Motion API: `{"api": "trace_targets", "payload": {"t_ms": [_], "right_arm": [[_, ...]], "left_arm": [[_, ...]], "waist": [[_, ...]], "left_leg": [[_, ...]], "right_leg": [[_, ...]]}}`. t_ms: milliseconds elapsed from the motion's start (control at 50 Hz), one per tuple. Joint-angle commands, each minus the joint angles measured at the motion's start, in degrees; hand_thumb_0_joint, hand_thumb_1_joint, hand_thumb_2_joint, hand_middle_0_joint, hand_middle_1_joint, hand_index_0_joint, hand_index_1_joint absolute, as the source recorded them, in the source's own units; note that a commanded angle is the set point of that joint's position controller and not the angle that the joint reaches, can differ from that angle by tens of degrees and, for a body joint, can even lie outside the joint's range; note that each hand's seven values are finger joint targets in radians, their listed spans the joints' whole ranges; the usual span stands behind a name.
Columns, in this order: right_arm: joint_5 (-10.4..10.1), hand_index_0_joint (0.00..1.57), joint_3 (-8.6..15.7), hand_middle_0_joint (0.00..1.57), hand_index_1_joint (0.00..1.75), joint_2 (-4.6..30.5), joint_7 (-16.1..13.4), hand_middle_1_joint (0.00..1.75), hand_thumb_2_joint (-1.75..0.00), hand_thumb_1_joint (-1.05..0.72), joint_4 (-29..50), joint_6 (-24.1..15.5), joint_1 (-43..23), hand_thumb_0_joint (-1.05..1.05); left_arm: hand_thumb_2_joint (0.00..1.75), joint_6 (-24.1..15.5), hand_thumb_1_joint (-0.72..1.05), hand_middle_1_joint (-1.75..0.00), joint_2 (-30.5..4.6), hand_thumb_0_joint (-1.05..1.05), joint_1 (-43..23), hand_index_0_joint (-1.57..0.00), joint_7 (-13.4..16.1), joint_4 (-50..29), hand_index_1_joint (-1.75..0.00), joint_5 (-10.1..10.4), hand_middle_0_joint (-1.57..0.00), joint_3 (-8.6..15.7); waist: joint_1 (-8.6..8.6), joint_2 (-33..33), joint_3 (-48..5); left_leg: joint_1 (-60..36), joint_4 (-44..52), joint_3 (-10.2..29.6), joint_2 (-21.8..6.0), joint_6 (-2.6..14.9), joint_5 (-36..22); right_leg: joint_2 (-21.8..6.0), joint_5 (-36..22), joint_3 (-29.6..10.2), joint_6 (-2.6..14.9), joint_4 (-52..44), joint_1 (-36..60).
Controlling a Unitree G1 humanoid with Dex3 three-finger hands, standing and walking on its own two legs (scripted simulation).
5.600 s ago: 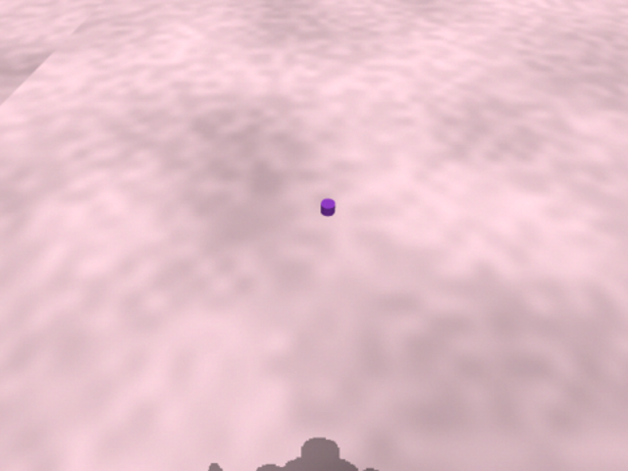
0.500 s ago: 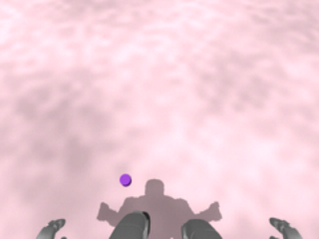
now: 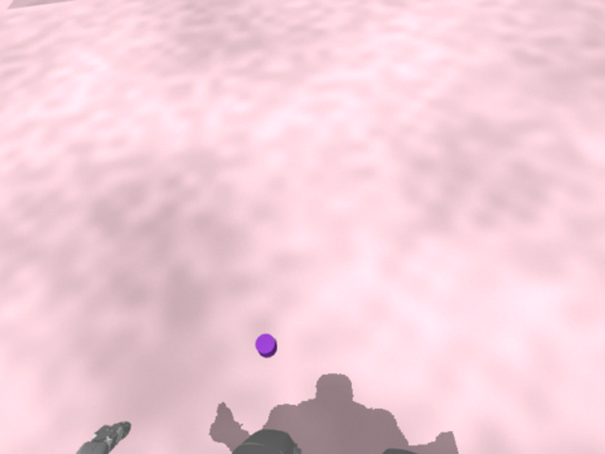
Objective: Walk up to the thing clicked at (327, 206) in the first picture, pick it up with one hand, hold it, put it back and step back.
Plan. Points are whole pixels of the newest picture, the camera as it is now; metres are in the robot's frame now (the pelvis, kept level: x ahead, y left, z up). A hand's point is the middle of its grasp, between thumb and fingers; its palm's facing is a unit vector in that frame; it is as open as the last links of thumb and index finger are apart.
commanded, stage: walk up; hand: left
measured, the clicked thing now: (266, 345) +0.45 +0.24 -0.74
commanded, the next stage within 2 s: none
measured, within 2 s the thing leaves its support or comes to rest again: neither
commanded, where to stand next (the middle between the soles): +0.06 +0.02 m, yaw -3 degrees
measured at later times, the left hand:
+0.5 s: hand out of the picture +0.09 +0.29 -0.14, palm faces -0.01 -0.91 -0.42, open 7.4 cm
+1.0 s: hand out of the picture +0.07 +0.27 -0.15, palm faces -0.14 -0.91 -0.38, open 7.4 cm
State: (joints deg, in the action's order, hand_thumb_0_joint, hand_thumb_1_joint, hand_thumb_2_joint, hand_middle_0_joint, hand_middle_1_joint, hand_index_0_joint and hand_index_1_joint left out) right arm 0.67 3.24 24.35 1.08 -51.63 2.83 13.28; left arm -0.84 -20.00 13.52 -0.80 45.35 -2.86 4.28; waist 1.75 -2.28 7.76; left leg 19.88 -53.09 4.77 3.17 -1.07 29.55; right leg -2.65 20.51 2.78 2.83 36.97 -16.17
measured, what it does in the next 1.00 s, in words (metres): steps on the spot: left foot, then right foot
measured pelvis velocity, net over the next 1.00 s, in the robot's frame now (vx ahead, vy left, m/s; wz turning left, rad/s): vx -0.02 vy -0.01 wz -0.07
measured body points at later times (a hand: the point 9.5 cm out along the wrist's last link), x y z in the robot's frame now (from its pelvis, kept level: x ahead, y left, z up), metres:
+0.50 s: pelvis -0.01 +0.03 -0.01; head +0.04 +0.01 +0.44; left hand +0.09 +0.34 -0.11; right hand +0.14 -0.28 -0.12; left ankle -0.05 +0.16 -0.66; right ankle +0.07 -0.12 -0.73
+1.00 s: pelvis -0.02 -0.01 -0.01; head +0.01 +0.00 +0.44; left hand +0.08 +0.32 -0.13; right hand -0.04 -0.36 -0.10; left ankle -0.04 +0.17 -0.72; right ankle +0.02 -0.14 -0.73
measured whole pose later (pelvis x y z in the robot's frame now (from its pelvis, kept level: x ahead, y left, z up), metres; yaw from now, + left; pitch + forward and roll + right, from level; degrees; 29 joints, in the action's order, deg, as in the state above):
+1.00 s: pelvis -0.02 -0.01 -0.01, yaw -4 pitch -3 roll -1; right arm 1.9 4.9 27.2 1.1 -51.0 -1.1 21.3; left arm -2.1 -24.5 14.9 -2.8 53.8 -1.4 4.4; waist -2.7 0.1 6.5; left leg 12.3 -41.1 0.5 -6.8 1.2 24.4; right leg 0.1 14.9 -0.1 -0.4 36.0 -17.4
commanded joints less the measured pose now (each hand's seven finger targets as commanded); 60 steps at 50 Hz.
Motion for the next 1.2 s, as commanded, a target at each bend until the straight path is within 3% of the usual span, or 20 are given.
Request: {"api": "trace_targets", "payload": {"t_ms": [0, 60, 100, 120, 280, 340, 380, 440, 520, 560, 600, 620, 680, 800, 880, 940, 980, 1000, 1060, 1180], "right_arm": [[1.3, 0.2, 2.7, 0.2, 0.3, 9.2, 0.9, 0.3, -0.9, -0.9, 7.4, -4.8, -6.4, 0.0], [1.1, 0.2, 2.9, 0.2, 0.3, 7.0, 0.0, 0.3, -0.9, -0.9, 3.0, -6.0, 4.7, 0.0], [2.0, 0.2, 3.9, 0.2, 0.3, 14.9, -0.9, 0.3, -0.9, -0.9, 4.7, -6.3, 3.8, 0.0], [0.9, 0.2, 4.4, 0.2, 0.3, 16.3, -0.9, 0.3, -0.9, -0.9, 4.8, -6.1, 3.7, 0.0], [-0.7, 0.2, 1.5, 0.2, 0.3, 10.5, -1.7, 0.3, -0.9, -0.9, 5.9, -3.4, -6.2, 0.0], [-2.2, 0.2, 1.6, 0.2, 0.3, 8.0, -1.7, 0.3, -0.9, -0.9, 7.1, -1.1, -6.7, 0.0], [-1.3, 0.2, 2.6, 0.2, 0.3, 8.2, -2.0, 0.3, -0.9, -0.9, 7.8, 1.2, -6.7, 0.0], [-1.6, 0.2, 3.2, 0.2, 0.3, 8.5, -1.4, 0.3, -0.9, -0.9, 6.5, 1.0, -3.2, 0.0], [-0.7, 0.2, 2.8, 0.2, 0.3, 7.5, -0.7, 0.3, -0.9, -0.9, 2.5, -1.6, 0.2, 0.0], [1.1, 0.2, 3.2, 0.2, 0.3, 7.9, -1.6, 0.3, -0.9, -0.9, 0.1, -3.2, 2.2, 0.0], [1.8, 0.2, 4.5, 0.2, 0.3, 19.0, -2.6, 0.3, -0.9, -0.9, 3.9, -4.2, -3.7, 0.0], [0.9, 0.2, 4.9, 0.2, 0.3, 20.0, -2.9, 0.3, -0.9, -0.9, 3.8, -4.8, -5.1, 0.0], [0.8, 0.2, 4.7, 0.2, 0.3, 16.6, -4.7, 0.3, -0.9, -0.9, 2.6, -6.5, -3.6, 0.0], [1.5, 0.2, 5.8, 0.2, 0.3, 16.0, -2.4, 0.3, -0.9, -0.9, 3.2, -8.1, 4.9, 0.0], [1.9, 0.2, 5.0, 0.2, 0.3, 15.4, -0.2, 0.3, -0.9, -0.9, 5.4, -6.9, 3.6, 0.0], [1.2, 0.2, 2.5, 0.2, 0.3, 9.3, 0.0, 0.3, -0.9, -0.9, 6.3, -4.5, 2.0, 0.0], [0.1, 0.2, 1.5, 0.2, 0.3, 6.9, 0.0, 0.3, -0.9, -0.9, 10.2, -4.6, 3.2, 0.0], [0.8, 0.2, 3.4, 0.2, 0.3, 12.0, -0.6, 0.3, -0.9, -0.9, 9.3, -4.1, 0.5, 0.0], [0.0, 0.2, 4.0, 0.2, 0.3, 12.6, 0.3, 0.3, -0.9, -0.9, 5.2, -3.6, 6.2, 0.0], [0.2, 0.2, 3.7, 0.2, 0.3, 9.1, 0.2, 0.3, -0.9, -0.9, 4.2, -0.7, 7.1, 0.0]], "left_arm": [[0.9, -1.3, 0.9, -0.3, -19.3, 0.0, 7.0, -0.2, -0.1, -3.0, -0.3, 0.5, -0.2, 5.3], [0.9, -1.0, 0.9, -0.3, -14.6, 0.0, -0.3, -0.2, -0.3, -4.7, -0.3, 1.5, -0.2, 2.3], [0.9, -0.5, 0.9, -0.3, -9.3, 0.0, -2.3, -0.2, 0.2, -5.3, -0.3, 2.5, -0.2, 0.3], [0.9, -0.6, 0.9, -0.3, -15.2, 0.0, -3.3, -0.2, 0.9, -3.8, -0.3, 2.0, -0.2, 1.9], [0.9, -1.9, 0.9, -0.3, -12.3, 0.0, 4.0, -0.2, 2.0, 4.6, -0.3, 3.4, -0.2, 0.4], [0.9, -2.4, 0.9, -0.3, -20.2, 0.0, 4.0, -0.2, 3.4, 4.9, -0.3, 3.1, -0.2, 2.2], [0.9, -2.0, 0.9, -0.3, -23.5, 0.0, 3.7, -0.2, 4.0, 3.7, -0.3, 2.8, -0.2, 2.8], [0.9, -1.7, 0.9, -0.3, -19.2, 0.0, -2.5, -0.2, 4.9, 1.7, -0.3, 2.1, -0.2, 1.9], [0.9, 0.2, 0.9, -0.3, -15.6, 0.0, -6.8, -0.2, 3.0, -0.1, -0.3, -0.7, -0.2, 1.3], [0.9, 2.2, 0.9, -0.3, -13.8, 0.0, -5.5, -0.2, 2.0, 0.2, -0.3, 0.9, -0.2, 1.0], [0.9, 3.0, 0.9, -0.3, -11.6, 0.0, -5.9, -0.2, 2.4, -0.1, -0.3, 1.6, -0.2, 1.0], [0.9, 3.2, 0.9, -0.3, -15.7, 0.0, -10.6, -0.2, 2.8, 0.2, -0.3, 1.2, -0.2, 2.4], [0.9, 3.9, 0.9, -0.3, -16.1, 0.0, -4.9, -0.2, 1.3, 1.3, -0.3, 1.6, -0.2, 3.3], [0.9, 0.8, 0.9, -0.3, -16.4, 0.0, -7.1, -0.2, -2.7, -0.3, -0.3, 1.1, -0.2, 3.1], [0.9, -1.9, 0.9, -0.3, -15.8, 0.0, -4.4, -0.2, -2.7, 1.6, -0.3, 1.5, -0.2, 2.7], [0.9, -3.5, 0.9, -0.3, -15.1, 0.0, 9.6, -0.2, -0.1, 7.5, -0.3, 1.7, -0.2, 3.3], [0.9, -4.4, 0.9, -0.3, -26.0, 0.0, 14.7, -0.2, 0.7, 5.2, -0.3, 1.1, -0.2, 5.4], [0.9, -4.2, 0.9, -0.3, -26.7, 0.0, 11.3, -0.2, 0.6, 4.0, -0.3, 1.6, -0.2, 5.1], [0.9, -4.7, 0.9, -0.3, -21.9, 0.0, 4.5, -0.2, 1.7, 2.6, -0.3, 2.3, -0.2, 3.8], [0.9, -4.6, 0.9, -0.3, -18.1, 0.0, 0.6, -0.2, 3.6, 0.9, -0.3, 2.5, -0.2, 2.3]], "waist": [[3.99, 12.2, -5.2], [-4.48, 7.1, -8.6], [-5.02, -9.0, -7.1], [-5.86, -5.1, -3.7], [-0.11, -9.9, -4.4], [0.14, 2.9, -6.9], [0.81, 12.9, -8.2], [-2.14, 7.9, -10.5], [-1.39, 15.6, -13.6], [-2.06, 8.9, -10.2], [-1.71, -4.9, -2.5], [-3.49, -3.3, -0.2], [-0.03, -0.1, -4.0], [-5.8, -9.5, -3.7], [-4.46, -12.6, -0.5], [2.16, -2.9, -5.9], [3.83, 15.0, -10.4], [3.36, 6.9, -6.4], [-1.07, 4.5, -0.6], [-2.75, 11.0, -0.8]], "left_leg": [[7.0, 18.7, -4.1, -2.2, 2.24, 1.3], [-19.1, 32.9, -5.8, -1.0, 3.98, -16.6], [-19.3, 39.5, 25.5, -21.9, 12.04, -1.3], [-12.1, 38.0, 25.9, -24.9, 17.1, -7.4], [-8.3, 20.7, -1.2, -12.7, 8.68, -50.7], [0.0, 8.2, -4.2, -5.8, 2.79, -31.8], [3.0, -15.2, 1.5, -0.4, 1.87, 6.8], [2.3, -19.2, 4.6, -1.4, 1.81, 1.4], [-3.7, 14.3, -6.3, -2.2, 0.56, 0.9], [-13.0, 29.6, -4.6, -1.3, 0.59, -10.6], [-1.6, 36.8, 30.2, -27.0, 10.79, -14.7], [5.4, 37.8, 32.7, -30.0, 16.43, -19.4], [-10.5, 27.7, 14.8, -20.6, 12.21, -34.5], [-19.7, 36.7, 15.4, -19.1, 14.0, 5.8], [-8.5, 34.8, 7.0, -16.9, 13.7, -1.1], [2.4, 11.8, -4.0, -9.3, 8.48, -18.2], [21.3, -9.8, -2.6, 0.5, 4.05, 4.2], [20.0, -13.4, 4.6, -3.9, 3.64, 3.9], [17.6, -10.2, 5.3, -7.0, 3.07, -7.8], [5.2, -5.1, 3.5, -3.8, 0.38, -9.2]], "right_leg": [[-13.9, 7.3, -20.2, 10.7, -17.4, 14.5], [-7.1, -7.9, -7.5, 4.31, -5.3, -2.9], [3.0, 10.8, -2.4, -2.3, 9.9, -18.3], [0.6, 13.5, -7.3, -1.93, 16.7, -13.8], [2.1, -8.7, -0.4, -2.26, -5.2, 2.7], [-8.8, -45.1, -13.3, 1.87, -8.9, 8.8], [-23.5, -56.6, -32.1, 15.64, -13.3, 4.9], [-15.3, -42.7, -17.7, 11.71, -9.3, 1.7], [-7.1, 2.5, -11.4, 7.5, -9.0, 1.8], [-4.0, 1.1, -10.1, 4.37, 3.2, -7.0], [4.5, 13.5, -12.0, -1.95, 16.9, -18.0], [3.0, 14.2, -16.1, -2.0, 23.5, -13.0], [4.8, 5.6, -17.9, -1.64, 31.9, -19.7], [1.9, 4.2, -10.1, -3.12, 17.1, -23.5], [1.6, 8.1, -3.3, -2.21, 2.9, -8.7], [4.4, -8.4, 0.5, -2.92, -12.5, 15.4], [-18.5, 8.0, -41.3, 7.38, -23.0, 23.0], [-23.5, 15.9, -46.5, 13.05, -24.8, 14.3], [-13.9, 11.9, -26.3, 6.89, -22.4, 8.2], [-12.7, -42.3, -9.9, 8.87, -12.8, -3.4]]}}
